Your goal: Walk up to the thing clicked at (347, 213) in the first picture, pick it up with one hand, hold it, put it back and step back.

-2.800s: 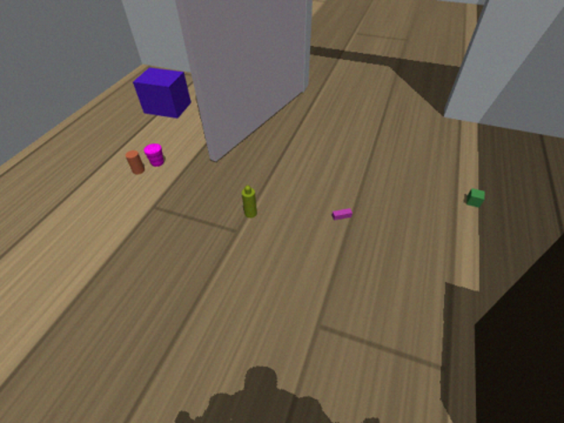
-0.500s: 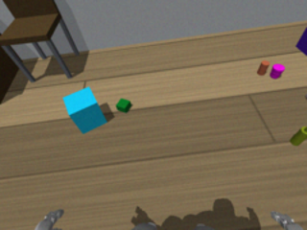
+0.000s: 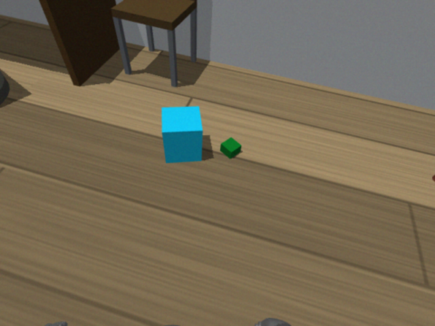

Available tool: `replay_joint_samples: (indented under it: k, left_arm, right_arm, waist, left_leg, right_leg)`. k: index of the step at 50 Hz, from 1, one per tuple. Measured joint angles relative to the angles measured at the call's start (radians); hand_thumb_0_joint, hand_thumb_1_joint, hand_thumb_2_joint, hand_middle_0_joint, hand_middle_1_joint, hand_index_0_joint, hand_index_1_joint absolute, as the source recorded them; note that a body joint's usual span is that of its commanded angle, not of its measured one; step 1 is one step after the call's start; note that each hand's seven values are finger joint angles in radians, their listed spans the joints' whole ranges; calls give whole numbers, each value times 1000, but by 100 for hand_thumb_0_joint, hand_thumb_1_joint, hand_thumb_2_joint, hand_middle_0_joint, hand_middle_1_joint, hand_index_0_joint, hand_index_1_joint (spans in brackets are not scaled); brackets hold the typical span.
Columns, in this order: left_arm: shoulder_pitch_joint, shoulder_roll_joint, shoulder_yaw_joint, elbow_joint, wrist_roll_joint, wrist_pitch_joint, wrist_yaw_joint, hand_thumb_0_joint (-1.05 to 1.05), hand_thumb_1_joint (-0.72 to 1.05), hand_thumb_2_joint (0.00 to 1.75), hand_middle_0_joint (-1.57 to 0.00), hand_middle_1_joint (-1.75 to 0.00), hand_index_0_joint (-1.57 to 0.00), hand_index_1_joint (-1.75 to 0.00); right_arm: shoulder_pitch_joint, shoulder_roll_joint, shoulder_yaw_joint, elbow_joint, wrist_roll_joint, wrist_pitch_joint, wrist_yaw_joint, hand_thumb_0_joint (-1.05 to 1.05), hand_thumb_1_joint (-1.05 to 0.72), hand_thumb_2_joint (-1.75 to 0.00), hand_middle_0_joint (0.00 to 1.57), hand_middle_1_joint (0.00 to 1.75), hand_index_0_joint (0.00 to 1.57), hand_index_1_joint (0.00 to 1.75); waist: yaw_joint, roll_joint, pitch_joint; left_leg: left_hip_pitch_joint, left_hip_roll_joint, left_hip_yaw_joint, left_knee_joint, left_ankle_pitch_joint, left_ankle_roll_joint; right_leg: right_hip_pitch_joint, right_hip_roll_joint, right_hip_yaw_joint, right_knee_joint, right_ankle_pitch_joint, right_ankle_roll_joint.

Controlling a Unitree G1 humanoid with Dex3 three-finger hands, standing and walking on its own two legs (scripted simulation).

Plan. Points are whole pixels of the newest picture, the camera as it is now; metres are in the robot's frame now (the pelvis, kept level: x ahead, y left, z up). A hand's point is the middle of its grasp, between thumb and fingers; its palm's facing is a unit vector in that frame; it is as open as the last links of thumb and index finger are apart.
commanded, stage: walk up
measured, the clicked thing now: out of the picture -0.04 -1.13 -0.73
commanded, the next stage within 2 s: stand in 1.42 s
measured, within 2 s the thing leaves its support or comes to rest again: neither
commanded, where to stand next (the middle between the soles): +0.06 -0.02 m, yaw +15 degrees
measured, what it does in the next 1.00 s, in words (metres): steps on the spot, turning left: right foot, then left foot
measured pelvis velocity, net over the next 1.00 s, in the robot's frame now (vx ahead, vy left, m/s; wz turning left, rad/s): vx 0.00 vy -0.03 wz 0.31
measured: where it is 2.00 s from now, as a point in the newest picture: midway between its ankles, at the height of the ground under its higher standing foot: outside the picture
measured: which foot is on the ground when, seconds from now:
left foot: down 0.00-0.32, up 0.34-0.60, down 0.62-1.00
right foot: up 0.00-0.26, down 0.28-1.00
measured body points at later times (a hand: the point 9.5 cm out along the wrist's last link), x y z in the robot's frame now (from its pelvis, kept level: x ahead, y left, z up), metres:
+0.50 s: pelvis -0.01 -0.03 +0.01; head +0.03 -0.05 +0.46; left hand -0.01 +0.30 -0.08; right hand +0.17 -0.31 -0.11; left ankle -0.01 +0.12 -0.66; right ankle +0.03 -0.15 -0.71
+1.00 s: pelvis +0.00 -0.03 +0.01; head +0.00 -0.02 +0.46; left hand -0.05 +0.27 -0.12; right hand +0.19 -0.30 -0.10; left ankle +0.00 +0.11 -0.71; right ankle +0.04 -0.16 -0.71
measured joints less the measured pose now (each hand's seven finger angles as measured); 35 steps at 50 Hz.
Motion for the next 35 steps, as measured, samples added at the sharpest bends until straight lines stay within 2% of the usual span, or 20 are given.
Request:
replay_joint_samples:
  k: [5,11,13,15,16,17,19,22,25,29,31,33,35]
  left_arm:
    - [-4,-33,-17,4,-9,-19,1,1,91,90,-21,-30,-20,-30]
    - [-6,-50,-22,16,-6,-32,10,1,91,90,-21,-30,-20,-30]
    - [-10,-49,-20,15,-6,-43,14,1,91,90,-21,-30,-20,-30]
    - [-23,-65,-17,22,-2,-56,19,0,91,90,-21,-30,-20,-30]
    - [-24,-74,-20,22,4,-64,20,0,91,90,-21,-30,-20,-30]
    - [-20,-75,-25,18,10,-70,17,0,91,90,-21,-30,-20,-30]
    - [-15,-72,-29,19,14,-73,11,0,91,90,-21,-30,-20,-30]
    - [-10,-83,-32,23,16,-77,12,0,90,90,-21,-30,-20,-30]
    - [5,-82,-31,18,27,-85,8,0,90,90,-21,-30,-20,-30]
    - [20,-53,-20,6,29,-76,-2,0,90,90,-21,-30,-21,-30]
    - [23,-35,-16,5,18,-66,-3,0,90,90,-21,-30,-21,-30]
    - [20,-21,-9,22,7,-49,4,0,90,90,-21,-30,-20,-30]
    - [22,-30,-13,49,-3,-31,11,0,90,90,-21,-30,-20,-30]
  right_arm:
    - [-12,-6,15,-9,12,-19,-20,0,-90,-90,20,30,21,30]
    - [-46,-15,19,-43,9,-29,-31,0,-90,-90,20,30,21,30]
    - [-61,-17,23,-53,10,-23,-32,0,-90,-90,20,30,21,30]
    - [-84,-27,23,-51,18,-11,-32,0,-90,-90,20,30,21,30]
    - [-96,-28,20,-43,23,-2,-34,0,-90,-90,20,30,21,30]
    - [-104,-20,20,-33,25,7,-38,0,-90,-90,20,30,21,30]
    - [-116,-1,26,-12,21,15,-41,0,-90,-90,20,30,21,30]
    - [-112,-7,27,2,20,2,-24,0,-90,-90,20,30,21,30]
    - [-104,-18,18,17,17,-4,-7,0,-90,-90,20,30,21,30]
    - [-84,-18,13,56,17,-16,3,0,-90,-90,20,30,21,30]
    - [-72,-12,12,76,14,-27,-3,0,-90,-90,20,30,21,30]
    - [-77,13,13,98,5,-34,-12,0,-90,-90,20,30,21,30]
    - [-71,22,25,102,1,-39,-12,1,-90,-90,20,30,21,30]
  waist:
    - [3,9,9]
    - [8,57,18]
    - [13,74,20]
    - [16,125,32]
    - [14,152,36]
    - [17,156,33]
    - [34,129,28]
    - [38,123,23]
    - [45,127,15]
    - [48,116,8]
    - [46,98,7]
    - [53,41,23]
    - [38,40,6]
  left_leg:
    - [-3,-21,-53,-44,35,4]
    - [-45,-34,-99,14,16,-6]
    - [-69,-37,-111,52,1,-15]
    - [-87,-21,-141,103,-19,-26]
    - [-100,-18,-161,133,-13,-11]
    - [-119,-28,-158,181,-63,0]
    - [-149,-49,-102,293,-159,0]
    - [-168,-40,-52,358,-141,1]
    - [-142,-9,-29,274,-90,-2]
    - [-51,20,9,46,-51,-15]
    - [6,10,26,-74,57,-12]
    - [20,-21,48,-66,69,-9]
    - [6,-13,32,-36,46,-1]
  right_leg:
    - [-29,46,54,-2,54,-13]
    - [25,77,65,-140,26,-24]
    - [59,91,61,-212,50,-35]
    - [92,120,37,-269,121,-18]
    - [101,128,17,-271,121,-9]
    - [103,121,9,-266,116,-7]
    - [113,85,21,-272,114,-12]
    - [149,43,12,-337,146,-10]
    - [159,27,2,-378,168,-5]
    - [154,16,-27,-361,154,0]
    - [139,1,-38,-307,123,12]
    - [123,-25,0,-241,88,2]
    - [106,17,37,-190,-9,-9]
